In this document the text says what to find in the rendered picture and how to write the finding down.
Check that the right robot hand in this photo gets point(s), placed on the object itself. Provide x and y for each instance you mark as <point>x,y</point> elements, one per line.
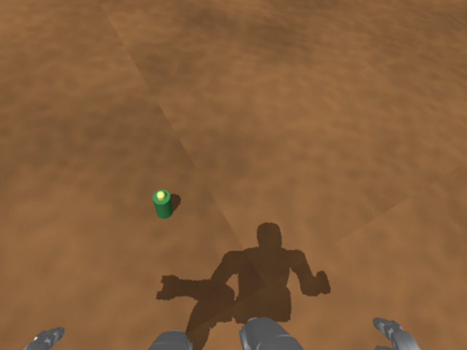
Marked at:
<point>393,331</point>

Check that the left robot hand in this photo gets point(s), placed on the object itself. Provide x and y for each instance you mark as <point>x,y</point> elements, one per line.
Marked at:
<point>46,339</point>

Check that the bottle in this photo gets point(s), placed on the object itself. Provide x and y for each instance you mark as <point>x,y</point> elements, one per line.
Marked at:
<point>162,201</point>

